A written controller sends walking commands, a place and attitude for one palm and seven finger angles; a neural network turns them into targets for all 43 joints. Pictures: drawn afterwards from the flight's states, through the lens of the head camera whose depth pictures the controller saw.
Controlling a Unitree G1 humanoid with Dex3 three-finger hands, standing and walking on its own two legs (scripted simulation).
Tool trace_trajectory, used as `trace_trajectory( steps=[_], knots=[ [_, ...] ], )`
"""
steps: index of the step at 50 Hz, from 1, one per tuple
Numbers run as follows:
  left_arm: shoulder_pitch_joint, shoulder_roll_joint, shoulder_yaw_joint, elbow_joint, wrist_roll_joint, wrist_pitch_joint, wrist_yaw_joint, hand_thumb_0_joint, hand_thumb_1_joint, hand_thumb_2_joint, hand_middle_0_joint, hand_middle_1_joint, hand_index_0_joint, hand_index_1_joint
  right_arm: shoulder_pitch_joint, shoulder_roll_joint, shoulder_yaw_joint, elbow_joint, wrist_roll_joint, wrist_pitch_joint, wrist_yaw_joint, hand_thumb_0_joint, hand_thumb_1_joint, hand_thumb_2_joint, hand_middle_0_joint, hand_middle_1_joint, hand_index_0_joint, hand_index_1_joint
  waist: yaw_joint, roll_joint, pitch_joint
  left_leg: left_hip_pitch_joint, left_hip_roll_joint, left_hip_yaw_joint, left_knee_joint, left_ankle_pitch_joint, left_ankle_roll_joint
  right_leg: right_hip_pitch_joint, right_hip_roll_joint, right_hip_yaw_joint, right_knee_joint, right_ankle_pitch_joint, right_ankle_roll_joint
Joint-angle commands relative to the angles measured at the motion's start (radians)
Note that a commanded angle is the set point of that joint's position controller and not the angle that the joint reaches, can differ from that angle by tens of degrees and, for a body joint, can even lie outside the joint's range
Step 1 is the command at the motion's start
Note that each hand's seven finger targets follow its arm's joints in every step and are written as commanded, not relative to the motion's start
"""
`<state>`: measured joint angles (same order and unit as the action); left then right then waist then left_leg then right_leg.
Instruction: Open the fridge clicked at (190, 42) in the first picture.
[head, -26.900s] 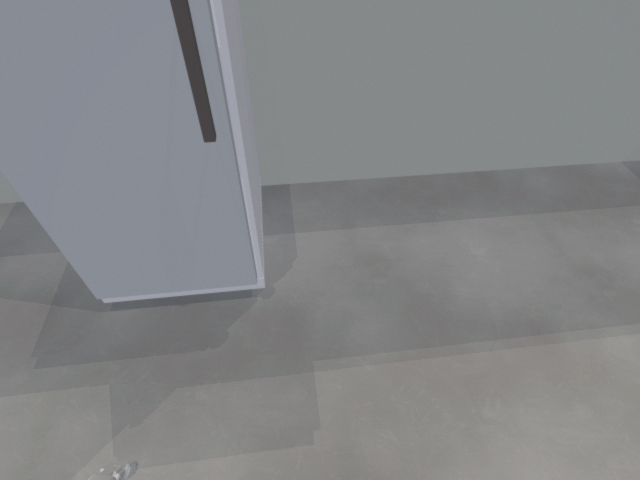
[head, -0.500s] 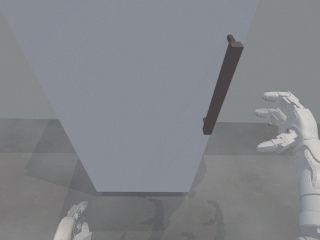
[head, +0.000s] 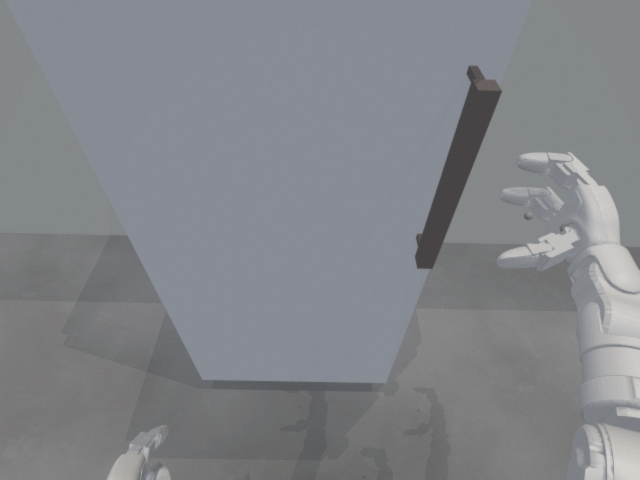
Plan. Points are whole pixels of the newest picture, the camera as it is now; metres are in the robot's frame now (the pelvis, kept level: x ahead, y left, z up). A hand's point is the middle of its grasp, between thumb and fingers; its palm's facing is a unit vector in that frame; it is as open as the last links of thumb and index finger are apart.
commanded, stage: move the hooked fingers beside the handle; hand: right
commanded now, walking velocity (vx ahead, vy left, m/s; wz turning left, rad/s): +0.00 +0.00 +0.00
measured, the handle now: (445, 182) +0.49 -0.12 +0.13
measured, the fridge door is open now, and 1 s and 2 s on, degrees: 0 0 0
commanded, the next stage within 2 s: feel for the door with the fingertips in 0.96 s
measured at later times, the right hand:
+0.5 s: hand (509, 204) +0.45 -0.20 +0.14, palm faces -0.04 +1.00 +0.00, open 14.0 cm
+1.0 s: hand (509, 205) +0.44 -0.20 +0.14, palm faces -0.03 +1.00 +0.00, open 14.0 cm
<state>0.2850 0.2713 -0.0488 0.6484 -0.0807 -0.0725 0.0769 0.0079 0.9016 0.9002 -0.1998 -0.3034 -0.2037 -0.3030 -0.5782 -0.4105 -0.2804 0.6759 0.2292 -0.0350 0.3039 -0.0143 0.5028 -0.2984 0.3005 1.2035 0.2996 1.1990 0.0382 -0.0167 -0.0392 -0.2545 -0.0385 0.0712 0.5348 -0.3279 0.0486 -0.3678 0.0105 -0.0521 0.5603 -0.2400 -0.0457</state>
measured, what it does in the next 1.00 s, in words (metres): stands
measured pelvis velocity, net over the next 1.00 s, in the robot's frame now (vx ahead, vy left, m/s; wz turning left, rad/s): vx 0.00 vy -0.01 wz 0.01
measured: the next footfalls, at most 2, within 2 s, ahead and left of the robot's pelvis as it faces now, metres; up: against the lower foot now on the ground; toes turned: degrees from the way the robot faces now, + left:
none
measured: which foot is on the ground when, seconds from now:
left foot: down 0.00-1.00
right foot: down 0.00-1.00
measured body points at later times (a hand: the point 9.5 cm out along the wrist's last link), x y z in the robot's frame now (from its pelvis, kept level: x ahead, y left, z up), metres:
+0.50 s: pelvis +0.01 +0.00 +0.00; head +0.04 +0.00 +0.44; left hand +0.04 +0.27 -0.12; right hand +0.44 -0.25 +0.14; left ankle -0.03 +0.09 -0.73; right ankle +0.03 -0.09 -0.73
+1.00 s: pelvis +0.00 -0.01 -0.01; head +0.04 -0.01 +0.44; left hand +0.10 +0.25 -0.11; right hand +0.44 -0.25 +0.14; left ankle -0.03 +0.09 -0.73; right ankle +0.03 -0.09 -0.73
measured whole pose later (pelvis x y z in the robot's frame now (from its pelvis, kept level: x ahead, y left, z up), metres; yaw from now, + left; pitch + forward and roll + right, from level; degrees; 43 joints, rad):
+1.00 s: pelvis +0.00 -0.01 -0.01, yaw +0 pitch +6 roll +1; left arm 0.31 0.27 -0.04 0.63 -0.07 -0.03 0.05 0.00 0.90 0.90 -0.20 -0.30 -0.20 -0.30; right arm -0.71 -0.40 -0.27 0.86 0.20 -0.15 0.28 -0.01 0.50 -0.30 0.30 1.20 0.30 1.20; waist 0.05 -0.02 -0.05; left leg -0.35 -0.04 0.07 0.60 -0.36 0.04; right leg -0.47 0.01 -0.06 0.63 -0.28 -0.05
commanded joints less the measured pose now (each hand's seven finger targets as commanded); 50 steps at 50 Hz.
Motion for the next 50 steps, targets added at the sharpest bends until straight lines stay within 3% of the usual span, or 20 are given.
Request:
trace_trajectory(
  steps=[1, 2, 5, 9, 11, 14, 16, 20, 24, 25, 26, 27, 29, 34, 35, 39, 44, 46, 49, 50],
  knots=[
    [-0.002, 0.158, 0.058, -0.115, -0.003, -0.035, 0.011, 0.000, 0.900, 0.900, -0.200, -0.300, -0.200, -0.300, -0.471, -0.223, -0.030, -0.081, 0.014, -0.064, 0.008, 0.000, 0.500, -0.300, 0.300, 1.200, 0.300, 1.200, 0.021, -0.015, -0.234, -0.113, 0.026, -0.065, -0.080, 0.269, -0.025, 0.229, -0.014, 0.086, -0.025, 0.168, -0.013],
    [0.004, 0.160, 0.057, -0.108, -0.004, -0.031, 0.013, 0.000, 0.900, 0.900, -0.200, -0.300, -0.200, -0.300, -0.539, -0.217, -0.009, -0.065, 0.013, -0.071, 0.009, 0.000, 0.500, -0.300, 0.300, 1.200, 0.300, 1.200, 0.042, -0.013, -0.219, -0.134, 0.026, -0.063, -0.081, 0.252, -0.027, 0.220, -0.015, 0.088, -0.024, 0.150, -0.012],
    [0.030, 0.167, 0.062, -0.100, 0.002, -0.028, 0.012, 0.000, 0.900, 0.900, -0.200, -0.300, -0.200, -0.300, -0.603, -0.261, -0.043, -0.015, 0.013, -0.114, 0.000, 0.000, 0.500, -0.300, 0.300, 1.200, 0.300, 1.200, 0.043, 0.037, -0.255, -0.121, 0.026, -0.068, -0.071, 0.245, -0.030, 0.198, -0.015, 0.087, -0.010, 0.144, -0.017],
    [0.055, 0.168, 0.060, -0.084, 0.007, -0.027, 0.006, 0.000, 0.900, 0.900, -0.200, -0.300, -0.200, -0.300, -0.700, -0.286, -0.055, 0.046, -0.003, -0.170, -0.010, 0.000, 0.500, -0.300, 0.300, 1.200, 0.300, 1.200, 0.047, -0.006, -0.304, -0.127, 0.024, -0.078, -0.051, 0.244, -0.031, 0.197, -0.014, 0.089, 0.002, 0.137, -0.014],
    [0.066, 0.171, 0.064, -0.088, 0.010, -0.025, 0.002, 0.000, 0.900, 0.900, -0.200, -0.300, -0.200, -0.300, -0.662, -0.336, -0.102, 0.052, -0.013, -0.194, -0.015, 0.000, 0.500, -0.300, 0.300, 1.200, 0.300, 1.200, 0.024, -0.023, -0.366, -0.086, 0.024, -0.086, -0.033, 0.299, -0.030, 0.200, -0.012, 0.083, 0.014, 0.184, -0.015],
    [0.080, 0.170, 0.068, -0.091, 0.011, -0.018, -0.004, 0.000, 0.900, 0.900, -0.200, -0.300, -0.200, -0.300, -0.623, -0.335, -0.105, 0.068, -0.025, -0.205, -0.009, 0.000, 0.500, -0.300, 0.300, 1.200, 0.300, 1.200, 0.013, -0.063, -0.383, -0.082, 0.022, -0.083, -0.023, 0.343, -0.027, 0.215, -0.013, 0.079, 0.021, 0.226, -0.010],
    [0.082, 0.176, 0.069, -0.103, 0.009, -0.009, -0.007, 0.000, 0.900, 0.900, -0.200, -0.300, -0.200, -0.300, -0.543, -0.347, -0.118, 0.089, -0.019, -0.195, 0.004, 0.000, 0.500, -0.300, 0.300, 1.200, 0.300, 1.200, 0.001, -0.023, -0.357, -0.057, 0.020, -0.083, -0.019, 0.381, -0.030, 0.166, -0.013, 0.068, 0.021, 0.231, -0.013],
    [0.094, 0.177, 0.077, -0.129, 0.004, 0.005, -0.007, 0.000, 0.900, 0.900, -0.200, -0.300, -0.200, -0.300, -0.515, -0.302, -0.088, 0.071, 0.006, -0.170, 0.029, 0.000, 0.500, -0.300, 0.300, 1.200, 0.300, 1.200, 0.016, 0.033, -0.317, -0.055, 0.016, -0.075, -0.026, 0.389, -0.036, 0.136, -0.012, 0.051, 0.018, 0.224, -0.024],
    [0.091, 0.172, 0.077, -0.123, 0.002, 0.006, -0.004, 0.000, 0.900, 0.900, -0.200, -0.300, -0.200, -0.300, -0.589, -0.294, -0.074, 0.000, 0.007, -0.183, 0.034, 0.000, 0.500, -0.300, 0.300, 1.200, 0.300, 1.200, 0.031, -0.032, -0.310, -0.116, 0.009, -0.079, -0.032, 0.346, -0.033, 0.183, -0.016, 0.063, 0.020, 0.209, -0.021],
    [0.099, 0.173, 0.081, -0.119, 0.002, 0.007, 0.000, 0.000, 0.900, 0.900, -0.200, -0.300, -0.200, -0.300, -0.605, -0.299, -0.076, -0.023, 0.017, -0.196, 0.028, 0.000, 0.500, -0.300, 0.300, 1.200, 0.300, 1.200, 0.043, -0.001, -0.316, -0.107, 0.010, -0.077, -0.033, 0.352, -0.034, 0.187, -0.018, 0.059, 0.030, 0.224, -0.026],
    [0.096, 0.176, 0.081, -0.110, 0.003, 0.006, -0.001, 0.000, 0.900, 0.900, -0.200, -0.300, -0.200, -0.300, -0.615, -0.328, -0.101, -0.036, 0.007, -0.203, 0.023, 0.000, 0.500, -0.300, 0.300, 1.200, 0.300, 1.200, 0.033, -0.044, -0.333, -0.125, 0.006, -0.079, -0.029, 0.343, -0.031, 0.212, -0.019, 0.070, 0.027, 0.228, -0.020],
    [0.092, 0.171, 0.079, -0.111, 0.004, 0.004, -0.002, 0.000, 0.900, 0.900, -0.200, -0.300, -0.200, -0.300, -0.644, -0.300, -0.074, -0.073, 0.006, -0.212, 0.021, 0.000, 0.500, -0.300, 0.300, 1.200, 0.300, 1.200, 0.041, -0.085, -0.354, -0.140, 0.004, -0.074, -0.025, 0.332, -0.028, 0.249, -0.021, 0.078, 0.027, 0.240, -0.016],
    [0.093, 0.169, 0.081, -0.104, 0.006, -0.001, -0.002, 0.000, 0.900, 0.900, -0.200, -0.300, -0.200, -0.300, -0.624, -0.291, -0.078, -0.083, 0.003, -0.213, 0.012, 0.000, 0.500, -0.300, 0.300, 1.200, 0.300, 1.200, 0.037, -0.098, -0.380, -0.156, 0.002, -0.068, -0.025, 0.324, -0.024, 0.295, -0.026, 0.088, 0.032, 0.262, -0.012],
    [0.077, 0.169, 0.077, -0.108, 0.003, 0.003, -0.006, 0.000, 0.900, 0.900, -0.200, -0.300, -0.200, -0.300, -0.550, -0.251, -0.054, -0.016, 0.006, -0.158, 0.013, 0.000, 0.500, -0.300, 0.300, 1.200, 0.300, 1.200, 0.034, -0.051, -0.332, -0.154, 0.005, -0.061, -0.026, 0.339, -0.028, 0.251, -0.023, 0.085, 0.027, 0.255, -0.013],
    [0.088, 0.172, 0.080, -0.110, 0.002, 0.006, -0.005, 0.000, 0.900, 0.900, -0.200, -0.300, -0.200, -0.300, -0.522, -0.266, -0.070, 0.001, 0.012, -0.149, 0.010, 0.000, 0.500, -0.300, 0.300, 1.200, 0.300, 1.200, 0.029, -0.001, -0.327, -0.126, 0.007, -0.058, -0.025, 0.355, -0.027, 0.225, -0.020, 0.079, 0.034, 0.269, -0.018],
    [0.071, 0.171, 0.073, -0.129, 0.001, 0.015, -0.006, 0.000, 0.900, 0.900, -0.200, -0.300, -0.200, -0.300, -0.526, -0.250, -0.050, 0.026, 0.002, -0.118, 0.007, 0.000, 0.500, -0.300, 0.300, 1.200, 0.300, 1.200, 0.027, 0.004, -0.280, -0.150, 0.009, -0.058, -0.022, 0.334, -0.029, 0.190, -0.020, 0.082, 0.025, 0.236, -0.014],
    [0.064, 0.164, 0.072, -0.128, 0.006, 0.009, -0.008, 0.000, 0.900, 0.900, -0.200, -0.300, -0.200, -0.300, -0.642, -0.222, -0.029, -0.048, 0.002, -0.174, -0.013, 0.000, 0.500, -0.300, 0.300, 1.200, 0.300, 1.200, 0.042, -0.030, -0.330, -0.186, 0.005, -0.056, -0.012, 0.307, -0.024, 0.260, -0.026, 0.101, 0.037, 0.250, -0.008],
    [0.064, 0.169, 0.075, -0.124, 0.006, 0.008, -0.007, 0.000, 0.900, 0.900, -0.200, -0.300, -0.200, -0.300, -0.643, -0.263, -0.061, -0.082, -0.001, -0.197, -0.022, 0.000, 0.500, -0.300, 0.300, 1.200, 0.300, 1.200, 0.034, -0.051, -0.384, -0.171, 0.004, -0.064, -0.008, 0.320, -0.023, 0.291, -0.028, 0.102, 0.045, 0.275, -0.006],
    [0.057, 0.161, 0.068, -0.110, 0.008, -0.001, -0.008, 0.000, 0.900, 0.900, -0.200, -0.300, -0.200, -0.300, -0.688, -0.192, 0.002, -0.064, -0.009, -0.194, -0.027, 0.000, 0.500, -0.300, 0.300, 1.200, 0.300, 1.200, 0.051, -0.099, -0.362, -0.219, 0.003, -0.051, -0.010, 0.266, -0.020, 0.312, -0.029, 0.118, 0.039, 0.243, 0.002],
    [0.068, 0.163, 0.071, -0.104, 0.009, 0.001, -0.007, 0.000, 0.900, 0.900, -0.200, -0.300, -0.200, -0.300, -0.679, -0.191, 0.005, -0.051, -0.005, -0.191, -0.029, 0.000, 0.500, -0.300, 0.300, 1.200, 0.300, 1.200, 0.056, -0.058, -0.358, -0.201, 0.004, -0.047, -0.013, 0.271, -0.018, 0.296, -0.031, 0.117, 0.044, 0.255, -0.002]
  ],
)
